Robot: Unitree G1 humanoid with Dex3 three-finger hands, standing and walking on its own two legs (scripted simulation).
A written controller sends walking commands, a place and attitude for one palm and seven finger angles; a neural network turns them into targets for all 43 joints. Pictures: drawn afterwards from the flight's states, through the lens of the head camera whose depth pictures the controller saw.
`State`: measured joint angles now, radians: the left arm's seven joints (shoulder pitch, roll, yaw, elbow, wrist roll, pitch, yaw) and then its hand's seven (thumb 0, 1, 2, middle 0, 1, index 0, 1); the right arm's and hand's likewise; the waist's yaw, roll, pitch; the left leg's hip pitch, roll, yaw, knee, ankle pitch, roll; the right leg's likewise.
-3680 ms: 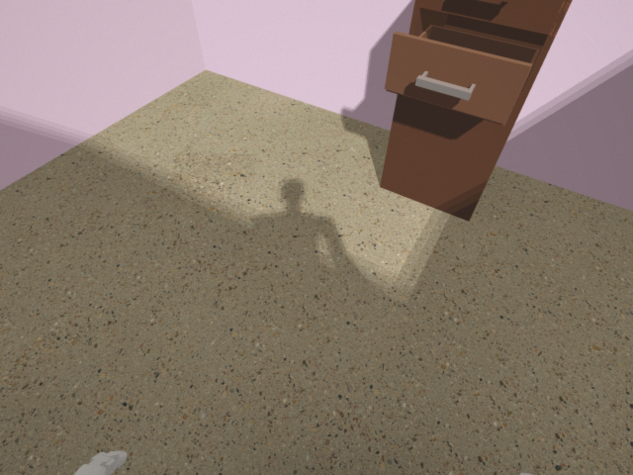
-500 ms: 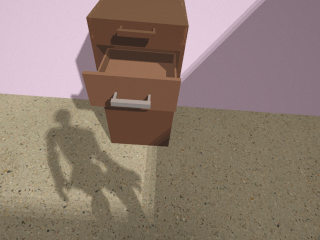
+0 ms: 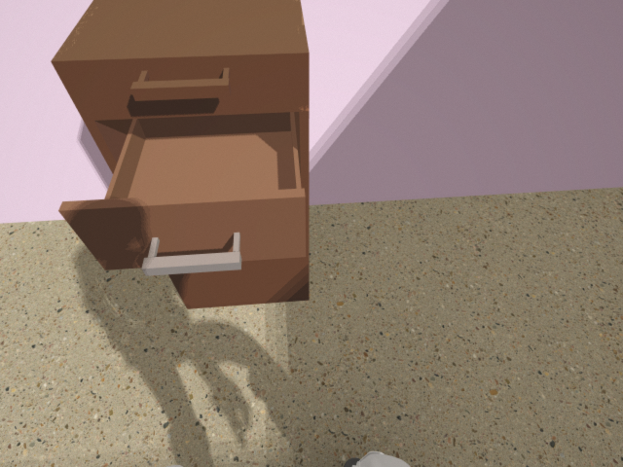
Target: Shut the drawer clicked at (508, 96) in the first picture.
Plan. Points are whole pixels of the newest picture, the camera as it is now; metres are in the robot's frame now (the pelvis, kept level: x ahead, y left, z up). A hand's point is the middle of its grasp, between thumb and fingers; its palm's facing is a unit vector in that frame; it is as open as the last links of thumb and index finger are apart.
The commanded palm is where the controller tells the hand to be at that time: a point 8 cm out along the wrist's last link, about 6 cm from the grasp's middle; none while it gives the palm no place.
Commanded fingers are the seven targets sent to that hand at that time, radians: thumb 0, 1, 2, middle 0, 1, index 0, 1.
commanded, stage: take the last steps up to it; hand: left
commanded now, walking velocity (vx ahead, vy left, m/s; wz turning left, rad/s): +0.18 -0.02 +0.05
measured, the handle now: (194, 252) +0.46 +0.20 -0.06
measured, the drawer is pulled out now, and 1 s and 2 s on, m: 0.23 0.23 0.23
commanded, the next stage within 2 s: come to a stop and stand still in 0.08 s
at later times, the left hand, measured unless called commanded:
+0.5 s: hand out of the picture +0.10 +0.16 -0.18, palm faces +0.13 -0.97 -0.19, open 7.3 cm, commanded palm none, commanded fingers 0.00 0.90 0.90 -0.20 -0.30 -0.20 -0.30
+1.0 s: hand out of the picture +0.06 +0.12 -0.16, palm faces +0.09 -0.97 -0.23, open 7.4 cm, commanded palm none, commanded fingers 0.00 0.90 0.90 -0.20 -0.30 -0.20 -0.30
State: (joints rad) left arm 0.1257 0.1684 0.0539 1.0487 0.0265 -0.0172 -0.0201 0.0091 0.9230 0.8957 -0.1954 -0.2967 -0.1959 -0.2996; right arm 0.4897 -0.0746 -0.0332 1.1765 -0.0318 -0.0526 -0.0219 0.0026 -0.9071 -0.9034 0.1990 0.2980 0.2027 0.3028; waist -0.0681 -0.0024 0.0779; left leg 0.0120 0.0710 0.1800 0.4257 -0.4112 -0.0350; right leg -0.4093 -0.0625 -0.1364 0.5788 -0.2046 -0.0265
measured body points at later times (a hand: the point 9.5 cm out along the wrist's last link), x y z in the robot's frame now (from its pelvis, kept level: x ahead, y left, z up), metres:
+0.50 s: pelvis +0.09 -0.02 +0.00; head +0.11 +0.00 +0.45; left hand +0.09 +0.21 -0.16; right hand +0.21 -0.24 -0.14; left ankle +0.15 +0.10 -0.73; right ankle +0.08 -0.11 -0.72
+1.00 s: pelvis +0.02 -0.06 +0.00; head +0.01 -0.07 +0.44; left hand +0.06 +0.18 -0.14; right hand +0.05 -0.29 -0.17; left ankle +0.11 +0.05 -0.73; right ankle +0.06 -0.15 -0.73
